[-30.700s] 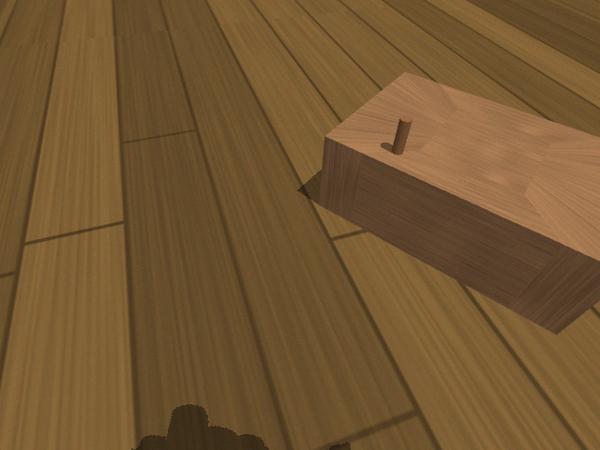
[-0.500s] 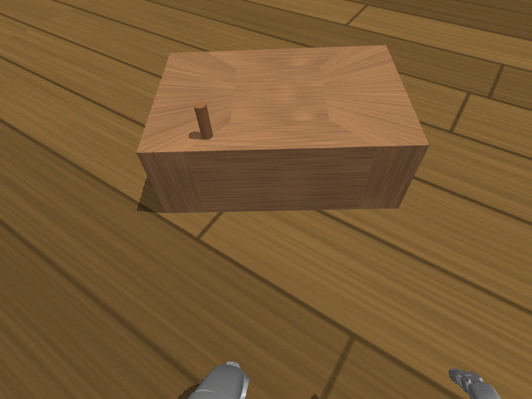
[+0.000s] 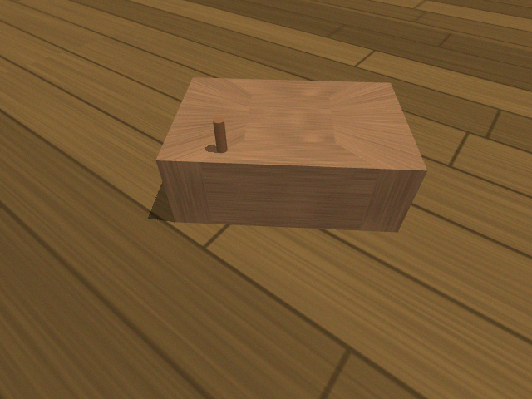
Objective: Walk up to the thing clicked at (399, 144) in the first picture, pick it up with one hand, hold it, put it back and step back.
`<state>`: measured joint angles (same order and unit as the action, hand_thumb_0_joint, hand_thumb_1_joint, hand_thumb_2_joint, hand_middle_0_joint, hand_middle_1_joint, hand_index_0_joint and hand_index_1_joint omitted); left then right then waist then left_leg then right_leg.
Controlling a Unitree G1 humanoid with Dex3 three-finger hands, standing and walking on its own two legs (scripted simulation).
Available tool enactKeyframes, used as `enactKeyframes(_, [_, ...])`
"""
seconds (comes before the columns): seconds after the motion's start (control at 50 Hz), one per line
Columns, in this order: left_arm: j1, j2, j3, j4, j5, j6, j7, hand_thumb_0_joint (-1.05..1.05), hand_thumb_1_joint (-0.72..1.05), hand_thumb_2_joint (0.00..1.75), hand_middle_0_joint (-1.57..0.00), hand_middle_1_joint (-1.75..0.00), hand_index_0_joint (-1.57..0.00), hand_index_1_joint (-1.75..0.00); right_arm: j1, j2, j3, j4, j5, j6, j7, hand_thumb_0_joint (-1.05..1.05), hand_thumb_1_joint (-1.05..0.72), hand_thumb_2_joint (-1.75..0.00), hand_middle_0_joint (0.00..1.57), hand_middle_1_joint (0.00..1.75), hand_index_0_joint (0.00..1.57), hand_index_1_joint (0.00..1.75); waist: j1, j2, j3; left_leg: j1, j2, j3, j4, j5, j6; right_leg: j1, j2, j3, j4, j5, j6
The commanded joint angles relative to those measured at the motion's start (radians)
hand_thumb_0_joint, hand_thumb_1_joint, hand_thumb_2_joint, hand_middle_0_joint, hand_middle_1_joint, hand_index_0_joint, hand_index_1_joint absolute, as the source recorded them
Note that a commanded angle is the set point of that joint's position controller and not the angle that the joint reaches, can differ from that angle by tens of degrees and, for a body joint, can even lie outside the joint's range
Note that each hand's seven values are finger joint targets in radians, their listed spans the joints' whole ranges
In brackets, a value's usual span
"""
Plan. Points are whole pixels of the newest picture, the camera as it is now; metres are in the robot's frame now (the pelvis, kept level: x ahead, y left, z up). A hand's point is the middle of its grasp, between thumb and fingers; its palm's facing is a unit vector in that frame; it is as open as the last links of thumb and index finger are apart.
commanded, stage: step back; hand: left
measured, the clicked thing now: (220, 135) +1.12 +0.20 -0.30
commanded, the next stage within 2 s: stand in 0.62 s
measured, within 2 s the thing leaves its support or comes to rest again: neither
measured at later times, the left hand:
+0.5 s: hand out of the picture +0.12 +0.32 -0.15, palm faces +0.01 -0.93 -0.37, open 7.4 cm
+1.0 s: hand out of the picture +0.14 +0.29 -0.13, palm faces -0.02 -0.94 -0.34, open 7.4 cm
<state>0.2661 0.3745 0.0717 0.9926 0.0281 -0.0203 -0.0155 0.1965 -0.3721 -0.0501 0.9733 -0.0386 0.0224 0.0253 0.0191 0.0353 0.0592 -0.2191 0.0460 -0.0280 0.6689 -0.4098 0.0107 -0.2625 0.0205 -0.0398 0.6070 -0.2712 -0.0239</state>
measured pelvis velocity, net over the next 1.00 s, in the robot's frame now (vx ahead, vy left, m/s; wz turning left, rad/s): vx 0.04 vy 0.04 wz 0.00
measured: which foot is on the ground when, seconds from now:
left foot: down 0.00-0.00, up 0.02-0.26, down 0.28-1.00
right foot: down 0.00-1.00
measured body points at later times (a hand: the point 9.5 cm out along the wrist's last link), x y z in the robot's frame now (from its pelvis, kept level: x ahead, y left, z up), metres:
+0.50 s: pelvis +0.05 +0.05 +0.00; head +0.07 +0.06 +0.45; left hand +0.12 +0.37 -0.12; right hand +0.14 -0.24 -0.12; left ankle +0.06 +0.17 -0.72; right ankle +0.04 -0.10 -0.72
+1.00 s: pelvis +0.04 +0.04 +0.02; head +0.05 +0.04 +0.47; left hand +0.14 +0.34 -0.11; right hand +0.14 -0.26 -0.10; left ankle +0.06 +0.17 -0.72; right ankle +0.04 -0.10 -0.72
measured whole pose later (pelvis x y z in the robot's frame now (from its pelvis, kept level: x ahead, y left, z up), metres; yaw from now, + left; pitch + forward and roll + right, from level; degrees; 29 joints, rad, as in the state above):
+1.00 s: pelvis +0.04 +0.04 +0.02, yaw +0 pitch -3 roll +0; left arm 0.07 0.35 0.00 1.12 0.01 -0.02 -0.01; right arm 0.06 -0.36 -0.02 1.12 0.00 -0.01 0.02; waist 0.00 0.00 0.07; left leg -0.13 0.04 0.03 0.37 -0.17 -0.02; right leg -0.09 -0.03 0.01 0.36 -0.21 0.03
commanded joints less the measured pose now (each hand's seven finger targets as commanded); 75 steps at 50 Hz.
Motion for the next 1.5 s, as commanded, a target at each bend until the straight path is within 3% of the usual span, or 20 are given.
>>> enactKeyframes(0.0, [-0.045, 0.366, 0.087, -0.086, 0.024, -0.048, 0.034, 0.00, 0.90, 0.90, -0.20, -0.30, -0.20, -0.30, -0.063, -0.214, -0.056, -0.093, -0.004, -0.013, -0.024, 0.00, -0.90, -0.90, 0.20, 0.30, 0.20, 0.30, 0.033, -0.125, 0.096, -0.317, -0.032, -0.114, 0.278, -0.158, 0.004, -0.063, -0.439, 0.714, -0.474, -0.706, -0.210])
enactKeyframes(0.02, [-0.095, 0.342, 0.083, -0.103, 0.018, -0.049, 0.033, 0.00, 0.90, 0.90, -0.20, -0.30, -0.20, -0.30, -0.021, -0.237, -0.064, -0.079, 0.004, -0.020, -0.021, 0.00, -0.90, -0.90, 0.20, 0.30, 0.20, 0.30, 0.000, -0.106, 0.119, -0.296, 0.002, -0.122, 0.272, -0.121, 0.009, -0.081, -0.427, 0.668, -0.441, -0.644, -0.236])
enactKeyframes(0.08, [-0.059, 0.262, 0.065, -0.083, 0.010, -0.066, 0.033, 0.00, 0.90, 0.90, -0.20, -0.30, -0.20, -0.30, -0.009, -0.188, -0.053, -0.057, 0.011, -0.031, -0.013, 0.00, -0.90, -0.90, 0.20, 0.30, 0.20, 0.30, 0.007, -0.082, 0.014, -0.263, -0.008, -0.110, 0.215, -0.037, 0.008, 0.050, -0.300, 0.404, -0.357, -0.279, -0.149])
enactKeyframes(0.18, [-0.107, 0.270, 0.055, -0.088, 0.009, -0.054, 0.026, 0.00, 0.90, 0.90, -0.20, -0.30, -0.20, -0.30, -0.006, -0.175, -0.050, -0.050, 0.004, -0.033, -0.010, 0.00, -0.90, -0.90, 0.20, 0.30, 0.20, 0.30, 0.003, -0.198, -0.022, -0.126, -0.006, 0.015, 0.029, -0.022, -0.016, -0.022, -0.269, 0.250, -0.280, -0.095, -0.137])
enactKeyframes(0.22, [-0.136, 0.254, 0.041, -0.097, 0.000, -0.039, 0.023, 0.00, 0.90, 0.90, -0.20, -0.30, -0.20, -0.30, 0.006, -0.164, -0.050, -0.031, 0.008, -0.042, -0.014, 0.00, -0.90, -0.90, 0.20, 0.30, 0.20, 0.30, -0.022, -0.194, -0.035, -0.016, -0.036, 0.065, -0.137, 0.099, -0.016, -0.063, -0.232, 0.177, -0.198, 0.021, -0.117])
enactKeyframes(0.26, [-0.115, 0.208, 0.018, -0.095, -0.010, -0.029, 0.022, 0.00, 0.90, 0.90, -0.20, -0.30, -0.20, -0.30, 0.016, -0.173, -0.056, -0.011, 0.003, -0.048, -0.026, 0.00, -0.90, -0.90, 0.20, 0.30, 0.20, 0.30, -0.032, -0.144, -0.077, 0.104, -0.036, 0.038, -0.215, 0.217, 0.001, -0.097, -0.183, 0.123, -0.076, 0.168, -0.068])
enactKeyframes(0.28, [-0.101, 0.171, 0.007, -0.099, -0.015, -0.026, 0.021, 0.00, 0.90, 0.90, -0.20, -0.30, -0.20, -0.30, 0.029, -0.201, -0.060, -0.011, -0.002, -0.055, -0.033, 0.00, -0.90, -0.90, 0.20, 0.30, 0.20, 0.30, -0.035, -0.072, -0.121, 0.146, 0.050, -0.073, -0.258, 0.222, 0.030, -0.108, -0.148, 0.095, 0.009, 0.199, -0.042])
enactKeyframes(0.3, [-0.096, 0.136, -0.004, -0.095, -0.030, -0.018, 0.021, 0.00, 0.90, 0.90, -0.20, -0.30, -0.20, -0.30, -0.022, -0.249, -0.059, -0.026, -0.001, -0.062, -0.037, 0.00, -0.90, -0.90, 0.20, 0.30, 0.20, 0.30, -0.011, 0.064, -0.125, 0.082, 0.202, -0.291, -0.324, 0.187, 0.090, -0.124, -0.056, 0.044, 0.084, 0.031, 0.005])
enactKeyframes(0.32, [-0.084, 0.186, 0.012, -0.064, -0.031, -0.005, 0.027, 0.00, 0.90, 0.90, -0.20, -0.30, -0.20, -0.30, -0.082, -0.298, -0.061, -0.038, 0.008, -0.058, -0.035, 0.00, -0.90, -0.90, 0.20, 0.30, 0.20, 0.30, 0.001, 0.081, -0.098, -0.070, 0.267, -0.319, -0.341, 0.055, 0.179, -0.027, -0.038, 0.031, 0.113, -0.208, 0.007])
enactKeyframes(0.34, [-0.070, 0.202, 0.013, -0.044, -0.025, -0.004, 0.026, 0.00, 0.90, 0.90, -0.20, -0.30, -0.20, -0.30, -0.129, -0.294, -0.059, -0.039, 0.008, -0.053, -0.031, 0.00, -0.90, -0.90, 0.20, 0.30, 0.20, 0.30, 0.015, 0.077, -0.067, -0.145, 0.257, -0.288, -0.342, -0.001, 0.186, 0.049, -0.058, 0.043, 0.092, -0.203, 0.006])
enactKeyframes(0.36, [-0.065, 0.190, 0.008, -0.031, -0.024, -0.007, 0.024, 0.00, 0.90, 0.90, -0.20, -0.30, -0.20, -0.30, -0.149, -0.263, -0.047, -0.036, 0.005, -0.049, -0.030, 0.00, -0.90, -0.90, 0.20, 0.30, 0.20, 0.30, 0.029, 0.071, -0.050, -0.144, 0.209, -0.213, -0.326, 0.034, 0.146, 0.068, -0.054, 0.040, 0.010, -0.165, 0.000])
enactKeyframes(0.42, [-0.058, 0.201, 0.013, -0.013, -0.025, -0.019, 0.030, 0.00, 0.90, 0.90, -0.20, -0.30, -0.20, -0.30, -0.149, -0.213, -0.030, -0.028, 0.017, -0.058, -0.035, 0.00, -0.90, -0.90, 0.20, 0.30, 0.20, 0.30, 0.026, 0.090, -0.097, -0.049, 0.118, -0.085, -0.197, 0.442, 0.048, 0.119, -0.092, 0.077, -0.089, 0.205, -0.009])
enactKeyframes(0.48, [-0.125, 0.215, 0.006, -0.016, -0.026, -0.020, 0.033, 0.00, 0.90, 0.90, -0.20, -0.30, -0.20, -0.30, -0.118, -0.191, -0.022, 0.000, 0.028, -0.055, -0.040, 0.00, -0.90, -0.90, 0.20, 0.30, 0.20, 0.30, -0.007, 0.045, -0.148, 0.012, 0.095, -0.052, -0.195, 0.546, 0.036, 0.140, -0.118, 0.109, -0.069, 0.329, -0.016])
enactKeyframes(0.54, [-0.157, 0.204, 0.000, -0.012, -0.026, -0.012, 0.036, 0.00, 0.90, 0.90, -0.20, -0.30, -0.20, -0.30, -0.140, -0.207, -0.029, 0.015, 0.028, -0.055, -0.045, 0.00, -0.90, -0.90, 0.20, 0.30, 0.20, 0.30, -0.004, 0.042, -0.144, 0.061, 0.111, -0.049, -0.204, 0.651, 0.042, 0.120, -0.108, 0.082, -0.079, 0.333, -0.005])
enactKeyframes(0.62, [-0.172, 0.191, -0.018, 0.027, -0.026, -0.013, 0.028, 0.00, 0.90, 0.90, -0.20, -0.30, -0.20, -0.30, -0.153, -0.199, -0.019, 0.027, 0.033, -0.058, -0.037, 0.00, -0.90, -0.90, 0.20, 0.30, 0.20, 0.30, -0.012, -0.032, -0.131, 0.051, 0.103, -0.067, -0.262, 0.476, 0.035, 0.164, -0.131, 0.108, -0.168, 0.311, 0.008])
enactKeyframes(0.76, [-0.219, 0.192, -0.027, 0.051, -0.026, -0.022, 0.028, 0.00, 0.90, 0.90, -0.20, -0.30, -0.20, -0.30, -0.179, -0.183, -0.012, 0.057, 0.036, -0.062, -0.028, 0.00, -0.90, -0.90, 0.20, 0.30, 0.20, 0.30, -0.021, -0.042, -0.153, 0.149, 0.092, -0.037, -0.283, 0.565, 0.016, 0.180, -0.153, 0.110, -0.233, 0.395, 0.015])
enactKeyframes(1.16, [-0.215, 0.200, -0.025, 0.093, -0.017, -0.013, 0.015, 0.00, 0.90, 0.90, -0.20, -0.30, -0.20, -0.30, -0.170, -0.190, -0.005, 0.097, 0.026, -0.052, -0.017, 0.00, -0.90, -0.90, 0.20, 0.30, 0.20, 0.30, -0.022, -0.033, -0.042, 0.081, 0.079, -0.050, -0.414, 0.116, -0.003, 0.073, -0.140, 0.133, -0.371, -0.023, 0.012])
enactKeyframes(1.26, [-0.197, 0.205, -0.024, 0.096, -0.015, -0.013, 0.015, 0.00, 0.90, 0.90, -0.20, -0.30, -0.20, -0.30, -0.147, -0.188, -0.003, 0.101, 0.024, -0.049, -0.018, 0.00, -0.90, -0.90, 0.20, 0.30, 0.20, 0.30, -0.024, -0.046, -0.047, 0.070, 0.082, -0.054, -0.412, 0.115, 0.001, 0.072, -0.142, 0.136, -0.364, -0.021, 0.010])
enactKeyframes(1.42, [-0.183, 0.200, -0.030, 0.094, -0.022, -0.021, 0.019, 0.00, 0.90, 0.90, -0.20, -0.30, -0.20, -0.30, -0.131, -0.192, 0.004, 0.109, 0.028, -0.057, -0.023, 0.00, -0.90, -0.90, 0.20, 0.30, 0.20, 0.30, -0.024, -0.051, -0.110, 0.126, 0.093, -0.043, -0.369, 0.354, 0.006, 0.136, -0.155, 0.125, -0.328, 0.205, 0.013])
enactKeyframes(1.48, [-0.178, 0.199, -0.033, 0.096, -0.021, -0.018, 0.019, 0.00, 0.90, 0.90, -0.20, -0.30, -0.20, -0.30, -0.125, -0.190, 0.008, 0.115, 0.031, -0.053, -0.024, 0.00, -0.90, -0.90, 0.20, 0.30, 0.20, 0.30, -0.026, -0.047, -0.091, 0.117, 0.089, -0.037, -0.371, 0.322, 0.004, 0.125, -0.153, 0.124, -0.337, 0.183, 0.013])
